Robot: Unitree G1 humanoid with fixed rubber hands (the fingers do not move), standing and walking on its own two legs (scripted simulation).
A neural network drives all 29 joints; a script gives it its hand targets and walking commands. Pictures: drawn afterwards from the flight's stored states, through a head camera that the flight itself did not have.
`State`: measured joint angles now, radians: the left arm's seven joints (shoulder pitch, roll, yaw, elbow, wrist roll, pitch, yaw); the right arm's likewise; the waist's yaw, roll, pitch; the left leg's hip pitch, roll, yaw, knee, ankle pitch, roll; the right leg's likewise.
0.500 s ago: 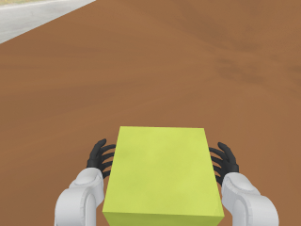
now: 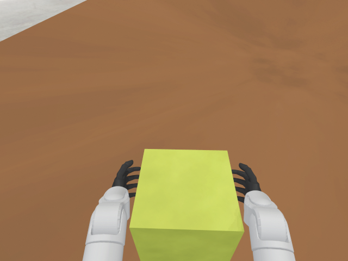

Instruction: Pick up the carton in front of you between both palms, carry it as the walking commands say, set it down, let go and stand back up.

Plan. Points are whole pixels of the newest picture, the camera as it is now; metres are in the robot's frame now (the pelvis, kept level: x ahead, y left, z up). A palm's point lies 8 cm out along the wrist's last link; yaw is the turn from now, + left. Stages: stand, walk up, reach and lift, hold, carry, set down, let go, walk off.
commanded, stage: carry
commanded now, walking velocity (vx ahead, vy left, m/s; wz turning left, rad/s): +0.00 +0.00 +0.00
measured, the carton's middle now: (184, 211) +0.27 +0.00 -0.06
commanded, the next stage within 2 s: hold in 1.16 s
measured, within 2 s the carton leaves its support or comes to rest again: neither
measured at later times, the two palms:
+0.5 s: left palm (119, 192) +0.27 +0.15 +0.04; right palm (252, 196) +0.27 -0.15 +0.04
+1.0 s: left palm (117, 196) +0.26 +0.15 +0.04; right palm (252, 200) +0.26 -0.15 +0.04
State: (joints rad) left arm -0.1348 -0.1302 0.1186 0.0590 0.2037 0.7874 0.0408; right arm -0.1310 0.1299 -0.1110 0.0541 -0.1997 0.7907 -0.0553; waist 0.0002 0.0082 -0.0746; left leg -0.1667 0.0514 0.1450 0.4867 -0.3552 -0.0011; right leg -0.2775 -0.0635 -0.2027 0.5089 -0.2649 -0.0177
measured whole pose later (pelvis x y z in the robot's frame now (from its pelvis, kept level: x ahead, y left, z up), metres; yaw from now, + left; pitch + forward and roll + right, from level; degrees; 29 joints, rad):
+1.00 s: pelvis -0.03 +0.00 +0.00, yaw +0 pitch +2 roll +0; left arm -0.21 -0.14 0.17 0.14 0.23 0.73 0.03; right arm -0.21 0.14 -0.16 0.14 -0.23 0.74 -0.04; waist 0.00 0.01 -0.07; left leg -0.21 0.05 0.15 0.50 -0.32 0.01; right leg -0.31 -0.07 -0.20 0.50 -0.21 -0.02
